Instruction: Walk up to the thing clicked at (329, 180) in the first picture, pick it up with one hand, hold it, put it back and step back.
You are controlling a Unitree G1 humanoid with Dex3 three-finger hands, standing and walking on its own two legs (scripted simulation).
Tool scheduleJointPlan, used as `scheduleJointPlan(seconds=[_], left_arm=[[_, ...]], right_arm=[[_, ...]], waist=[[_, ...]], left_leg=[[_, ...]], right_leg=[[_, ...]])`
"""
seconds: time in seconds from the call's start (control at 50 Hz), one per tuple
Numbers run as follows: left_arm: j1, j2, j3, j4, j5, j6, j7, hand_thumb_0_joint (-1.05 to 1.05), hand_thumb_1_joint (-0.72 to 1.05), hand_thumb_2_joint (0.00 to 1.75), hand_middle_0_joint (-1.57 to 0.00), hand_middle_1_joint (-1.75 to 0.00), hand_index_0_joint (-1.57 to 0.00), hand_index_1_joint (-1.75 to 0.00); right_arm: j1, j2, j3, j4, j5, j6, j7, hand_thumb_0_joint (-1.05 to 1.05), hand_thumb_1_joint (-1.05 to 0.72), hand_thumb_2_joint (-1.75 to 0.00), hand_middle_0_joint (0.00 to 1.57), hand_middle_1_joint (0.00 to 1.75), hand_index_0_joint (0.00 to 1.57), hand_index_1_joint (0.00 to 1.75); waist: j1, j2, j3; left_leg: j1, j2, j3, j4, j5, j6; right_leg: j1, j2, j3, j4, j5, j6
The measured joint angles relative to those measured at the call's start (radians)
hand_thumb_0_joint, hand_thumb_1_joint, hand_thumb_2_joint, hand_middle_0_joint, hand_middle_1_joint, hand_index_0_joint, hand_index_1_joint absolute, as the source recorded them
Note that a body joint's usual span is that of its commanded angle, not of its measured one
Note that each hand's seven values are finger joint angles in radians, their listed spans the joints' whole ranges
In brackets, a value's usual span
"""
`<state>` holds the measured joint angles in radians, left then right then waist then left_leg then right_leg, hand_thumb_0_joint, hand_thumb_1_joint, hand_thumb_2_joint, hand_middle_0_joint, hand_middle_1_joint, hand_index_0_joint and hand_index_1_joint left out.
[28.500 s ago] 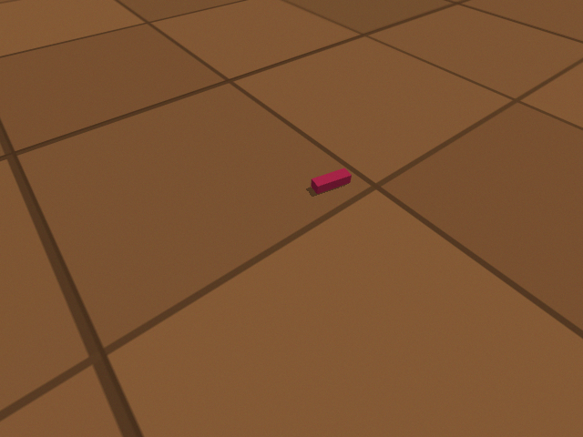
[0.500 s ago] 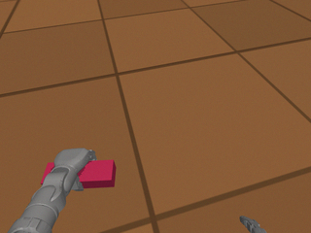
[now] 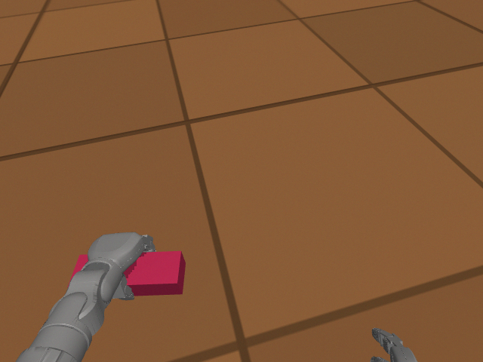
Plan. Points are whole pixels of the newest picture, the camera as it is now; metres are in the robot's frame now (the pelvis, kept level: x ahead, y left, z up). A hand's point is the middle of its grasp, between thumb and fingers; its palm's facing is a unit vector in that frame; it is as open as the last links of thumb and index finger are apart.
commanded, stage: hold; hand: left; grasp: from above
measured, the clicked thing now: (130, 274) +0.31 +0.23 -0.06
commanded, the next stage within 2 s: crouch in 0.96 s
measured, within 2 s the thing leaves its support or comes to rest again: neither
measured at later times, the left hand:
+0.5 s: hand (123, 275) +0.28 +0.22 -0.02, palm faces -0.44 -0.04 -0.90, open 9.5 cm
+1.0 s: hand (123, 274) +0.29 +0.22 -0.02, palm faces -0.45 -0.04 -0.89, open 9.6 cm
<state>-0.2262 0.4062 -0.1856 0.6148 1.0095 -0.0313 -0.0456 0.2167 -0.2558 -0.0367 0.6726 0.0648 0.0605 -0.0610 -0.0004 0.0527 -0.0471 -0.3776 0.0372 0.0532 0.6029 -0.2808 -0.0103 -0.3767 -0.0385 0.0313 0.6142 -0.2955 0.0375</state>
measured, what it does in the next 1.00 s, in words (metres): stands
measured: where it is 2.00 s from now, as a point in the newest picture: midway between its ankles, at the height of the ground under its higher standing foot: outside the picture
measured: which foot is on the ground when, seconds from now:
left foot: down 0.00-1.00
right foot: down 0.00-1.00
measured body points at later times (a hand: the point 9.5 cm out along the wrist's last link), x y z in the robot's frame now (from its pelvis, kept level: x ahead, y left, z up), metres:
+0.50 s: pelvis +0.00 +0.00 +0.01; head +0.00 -0.03 +0.46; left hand +0.30 +0.22 +0.03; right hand +0.15 -0.25 -0.11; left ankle +0.02 +0.13 -0.73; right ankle +0.01 -0.14 -0.73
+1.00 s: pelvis +0.00 +0.00 +0.01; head +0.01 -0.02 +0.46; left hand +0.31 +0.22 +0.03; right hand +0.15 -0.25 -0.11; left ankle +0.02 +0.13 -0.73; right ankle +0.01 -0.14 -0.73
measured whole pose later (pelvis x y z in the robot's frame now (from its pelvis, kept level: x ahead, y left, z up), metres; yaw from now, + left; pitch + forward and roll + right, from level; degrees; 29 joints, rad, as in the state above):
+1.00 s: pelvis +0.00 +0.00 +0.01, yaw +0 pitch +1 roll +1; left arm -0.20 0.41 -0.19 0.58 1.01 -0.04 -0.06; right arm 0.19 -0.25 -0.03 0.67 0.08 0.09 -0.08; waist 0.01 0.05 -0.02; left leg -0.28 0.03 0.06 0.50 -0.24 -0.01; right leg -0.28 -0.04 0.03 0.52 -0.26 0.04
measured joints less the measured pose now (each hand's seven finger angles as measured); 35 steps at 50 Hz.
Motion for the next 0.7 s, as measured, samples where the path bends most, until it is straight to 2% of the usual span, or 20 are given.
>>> scheduleJointPlan(seconds=[0.5,0.7], left_arm=[[0.019,0.004,-0.009,-0.046,-0.012,0.002,-0.031,-0.01,0.07,0.49,-0.69,-0.58,-0.71,-0.56],[0.020,0.002,-0.010,-0.039,-0.005,-0.012,-0.022,-0.01,0.06,0.51,-0.69,-0.58,-0.71,-0.57]], right_arm=[[-0.027,0.002,0.012,-0.015,0.010,0.013,-0.011,0.01,-0.91,-0.90,0.20,0.30,0.20,0.30],[-0.032,0.006,0.013,-0.010,0.008,0.017,-0.014,0.01,-0.91,-0.90,0.20,0.30,0.20,0.30]], waist=[[0.012,0.002,0.024],[0.014,0.001,0.032]], left_leg=[[0.081,-0.002,0.002,-0.081,0.041,-0.003],[0.089,-0.003,0.002,-0.093,0.045,-0.003]], right_leg=[[0.074,0.000,0.000,-0.067,0.034,-0.004],[0.083,-0.001,-0.001,-0.079,0.038,-0.003]])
